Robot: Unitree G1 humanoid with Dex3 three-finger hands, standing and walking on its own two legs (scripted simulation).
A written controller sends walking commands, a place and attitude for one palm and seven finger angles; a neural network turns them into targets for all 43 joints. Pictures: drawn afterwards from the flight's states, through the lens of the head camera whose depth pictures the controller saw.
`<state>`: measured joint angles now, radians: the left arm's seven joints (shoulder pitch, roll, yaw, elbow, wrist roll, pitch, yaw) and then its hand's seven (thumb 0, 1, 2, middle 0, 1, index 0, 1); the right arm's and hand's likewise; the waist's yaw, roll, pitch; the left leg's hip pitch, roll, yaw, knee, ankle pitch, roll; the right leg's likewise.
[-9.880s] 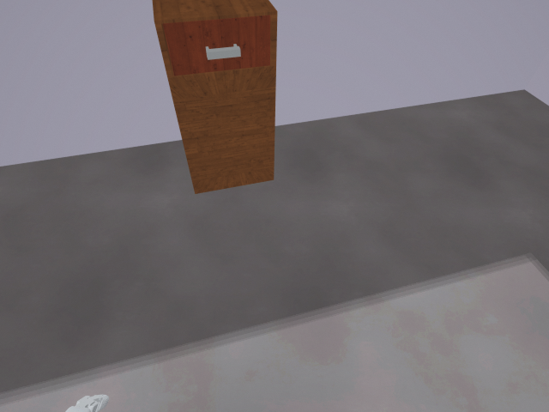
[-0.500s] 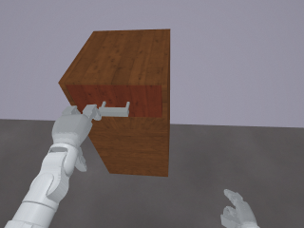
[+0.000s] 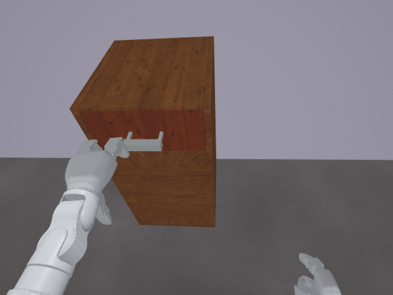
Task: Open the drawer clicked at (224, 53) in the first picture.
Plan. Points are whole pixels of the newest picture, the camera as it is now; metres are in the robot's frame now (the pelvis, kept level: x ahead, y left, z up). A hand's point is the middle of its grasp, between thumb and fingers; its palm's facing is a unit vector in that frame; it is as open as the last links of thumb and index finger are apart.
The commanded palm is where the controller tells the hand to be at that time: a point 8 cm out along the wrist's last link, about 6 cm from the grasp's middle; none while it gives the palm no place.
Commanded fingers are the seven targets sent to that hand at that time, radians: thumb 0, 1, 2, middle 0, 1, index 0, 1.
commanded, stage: move the hooked fingers above the handle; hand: left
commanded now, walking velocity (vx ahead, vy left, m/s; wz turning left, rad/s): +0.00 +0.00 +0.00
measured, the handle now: (144, 139) +0.54 +0.25 -0.05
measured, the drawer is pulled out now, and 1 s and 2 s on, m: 0.00 0.00 0.00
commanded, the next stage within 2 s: none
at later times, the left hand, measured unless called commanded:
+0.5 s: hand (117, 164) +0.37 +0.24 +0.05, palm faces -0.01 -0.05 -1.00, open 13.8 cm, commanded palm +0.35 +0.25 +0.10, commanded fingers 0.00 -0.50 0.30 -0.30 -1.20 -0.30 -1.20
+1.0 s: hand (126, 152) +0.42 +0.25 +0.02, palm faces -0.04 -0.02 -1.00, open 13.8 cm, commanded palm +0.41 +0.25 +0.08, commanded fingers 0.00 -0.50 0.30 -0.30 -1.20 -0.30 -1.20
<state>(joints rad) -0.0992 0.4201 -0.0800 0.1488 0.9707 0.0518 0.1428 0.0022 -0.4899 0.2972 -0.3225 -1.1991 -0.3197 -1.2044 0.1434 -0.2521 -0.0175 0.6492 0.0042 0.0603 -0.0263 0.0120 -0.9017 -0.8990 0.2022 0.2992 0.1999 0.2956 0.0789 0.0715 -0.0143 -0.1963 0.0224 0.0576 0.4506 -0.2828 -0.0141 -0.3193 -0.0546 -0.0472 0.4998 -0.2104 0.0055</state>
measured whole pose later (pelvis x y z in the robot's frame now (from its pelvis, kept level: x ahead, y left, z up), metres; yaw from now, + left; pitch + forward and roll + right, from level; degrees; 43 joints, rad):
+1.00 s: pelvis +0.00 +0.01 -0.01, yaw +0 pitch +11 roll +1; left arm -0.60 0.46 -0.03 0.84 1.07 -0.10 0.27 0.00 -0.49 0.30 -0.32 -1.20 -0.32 -1.20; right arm 0.28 -0.26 -0.06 0.69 0.00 0.07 -0.03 0.01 -0.90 -0.90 0.20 0.30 0.20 0.30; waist -0.03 0.03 -0.08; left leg -0.47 0.03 0.06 0.62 -0.35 0.00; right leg -0.57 -0.06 -0.03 0.62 -0.24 0.01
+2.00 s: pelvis +0.01 +0.02 -0.02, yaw -1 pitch +17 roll -1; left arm -0.75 0.49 -0.01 1.03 1.09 -0.09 0.32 0.00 -0.49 0.30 -0.32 -1.20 -0.32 -1.21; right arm 0.32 -0.26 -0.06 0.71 -0.02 0.11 0.00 0.00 -0.90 -0.90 0.20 0.30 0.20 0.30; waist -0.08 0.04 -0.12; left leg -0.61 0.04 0.06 0.71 -0.40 0.01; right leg -0.70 -0.05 -0.03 0.67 -0.27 0.02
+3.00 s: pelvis +0.00 +0.02 -0.04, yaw -1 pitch +22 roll -1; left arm -0.79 0.50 0.01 1.11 1.12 -0.12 0.37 0.00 -0.49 0.30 -0.32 -1.20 -0.32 -1.20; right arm 0.33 -0.26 -0.06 0.74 -0.05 0.09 0.02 0.00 -0.90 -0.90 0.20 0.30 0.20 0.30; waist -0.12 0.04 -0.15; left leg -0.79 0.04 0.05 0.86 -0.45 0.01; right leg -0.87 -0.05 -0.03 0.80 -0.30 0.03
